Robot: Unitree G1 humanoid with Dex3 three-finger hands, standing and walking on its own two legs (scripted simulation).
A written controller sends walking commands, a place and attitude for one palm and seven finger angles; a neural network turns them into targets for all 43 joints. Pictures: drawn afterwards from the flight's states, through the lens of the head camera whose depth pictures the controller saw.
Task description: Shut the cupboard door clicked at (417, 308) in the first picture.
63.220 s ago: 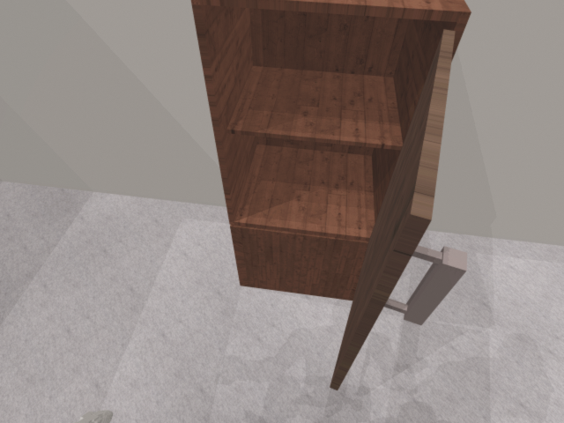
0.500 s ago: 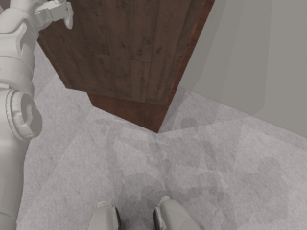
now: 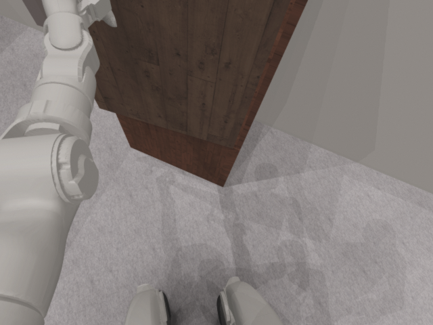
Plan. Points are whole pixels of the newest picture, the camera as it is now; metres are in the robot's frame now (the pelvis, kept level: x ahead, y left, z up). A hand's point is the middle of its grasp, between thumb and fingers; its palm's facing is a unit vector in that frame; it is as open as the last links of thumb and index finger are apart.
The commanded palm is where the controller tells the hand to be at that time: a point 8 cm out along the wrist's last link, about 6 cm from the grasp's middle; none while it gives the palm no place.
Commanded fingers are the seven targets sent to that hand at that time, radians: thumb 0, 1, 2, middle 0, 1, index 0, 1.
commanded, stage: pull the fist back off the door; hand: left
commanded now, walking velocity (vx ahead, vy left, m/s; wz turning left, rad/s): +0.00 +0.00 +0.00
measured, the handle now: out of the picture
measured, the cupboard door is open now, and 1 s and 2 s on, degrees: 7 7 7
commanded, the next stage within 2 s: draw the hand back to the body in 0.60 s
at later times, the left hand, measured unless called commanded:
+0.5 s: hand (114, 40) +0.53 +0.06 +0.15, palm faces +0.06 -1.00 -0.01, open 3.1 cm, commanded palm +0.49 +0.11 +0.16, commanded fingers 0.00 0.90 0.90 -1.30 -1.50 -1.30 -1.50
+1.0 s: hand (86, 72) +0.46 +0.09 +0.16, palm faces +0.10 -0.99 -0.02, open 3.1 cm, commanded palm +0.41 +0.15 +0.18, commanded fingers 0.00 0.90 0.90 -1.30 -1.50 -1.30 -1.50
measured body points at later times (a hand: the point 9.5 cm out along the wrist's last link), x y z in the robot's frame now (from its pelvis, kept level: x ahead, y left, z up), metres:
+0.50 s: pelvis +0.02 -0.01 +0.03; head +0.11 -0.01 +0.47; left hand +0.52 +0.11 +0.15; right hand +0.02 -0.28 -0.09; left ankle +0.03 +0.12 -0.67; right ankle -0.03 -0.12 -0.67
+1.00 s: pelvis +0.01 -0.02 +0.05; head +0.05 -0.05 +0.49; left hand +0.45 +0.15 +0.17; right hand +0.03 -0.27 -0.09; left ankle +0.03 +0.12 -0.67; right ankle -0.03 -0.12 -0.67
